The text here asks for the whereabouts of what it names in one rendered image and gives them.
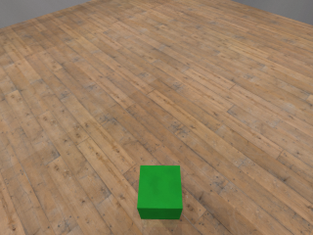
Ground carton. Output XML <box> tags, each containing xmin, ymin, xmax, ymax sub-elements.
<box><xmin>137</xmin><ymin>165</ymin><xmax>183</xmax><ymax>219</ymax></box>

